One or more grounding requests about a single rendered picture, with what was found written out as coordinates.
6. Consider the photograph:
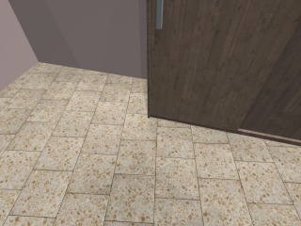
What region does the wardrobe door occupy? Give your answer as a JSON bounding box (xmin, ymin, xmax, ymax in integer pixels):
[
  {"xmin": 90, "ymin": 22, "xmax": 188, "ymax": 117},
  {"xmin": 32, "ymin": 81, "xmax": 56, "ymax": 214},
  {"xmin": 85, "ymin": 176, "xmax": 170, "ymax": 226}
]
[
  {"xmin": 239, "ymin": 20, "xmax": 301, "ymax": 140},
  {"xmin": 150, "ymin": 0, "xmax": 301, "ymax": 132}
]

